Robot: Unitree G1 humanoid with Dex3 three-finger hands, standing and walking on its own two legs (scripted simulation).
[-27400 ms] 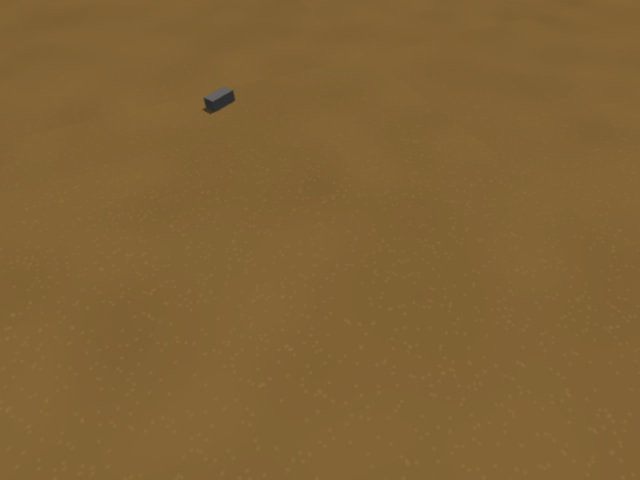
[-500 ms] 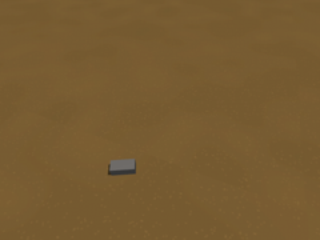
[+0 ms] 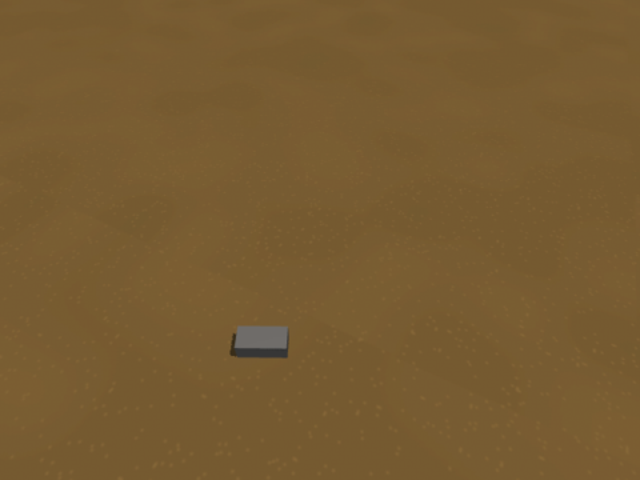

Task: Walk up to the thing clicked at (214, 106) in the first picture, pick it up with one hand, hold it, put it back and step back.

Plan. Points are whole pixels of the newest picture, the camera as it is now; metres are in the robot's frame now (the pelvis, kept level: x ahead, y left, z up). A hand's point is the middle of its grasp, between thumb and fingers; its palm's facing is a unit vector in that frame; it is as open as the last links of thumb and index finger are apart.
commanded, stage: walk up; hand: left
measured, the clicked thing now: (262, 341) +0.65 +0.20 -0.73
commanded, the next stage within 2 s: none
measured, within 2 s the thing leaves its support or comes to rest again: neither
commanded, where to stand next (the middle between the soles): +0.26 -0.02 m, yaw -1 degrees
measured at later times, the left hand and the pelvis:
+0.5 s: hand (176, 388) +0.28 +0.24 -0.14, palm faces -0.12 -0.91 -0.39, open 7.4 cm; pelvis +0.16 -0.02 -0.02, yaw -3 degrees
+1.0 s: hand (188, 370) +0.32 +0.24 -0.16, palm faces -0.05 -0.93 -0.36, open 7.4 cm; pelvis +0.20 -0.03 -0.01, yaw -2 degrees
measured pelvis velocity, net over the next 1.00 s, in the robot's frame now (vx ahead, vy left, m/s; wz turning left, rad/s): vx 0.20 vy -0.03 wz -0.03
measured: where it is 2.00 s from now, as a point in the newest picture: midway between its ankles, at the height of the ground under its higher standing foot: outside the picture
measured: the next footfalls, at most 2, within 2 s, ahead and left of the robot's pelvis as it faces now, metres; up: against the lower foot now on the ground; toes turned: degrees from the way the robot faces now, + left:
right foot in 0.46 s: +0.29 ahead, -0.14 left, +0.00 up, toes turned -6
left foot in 0.80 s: +0.26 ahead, +0.11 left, +0.00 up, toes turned -3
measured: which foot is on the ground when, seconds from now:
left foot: down 0.00-0.48, up 0.50-0.78, down 0.80-1.00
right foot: down 0.00-0.02, up 0.04-0.44, down 0.46-0.84, up 0.86-1.00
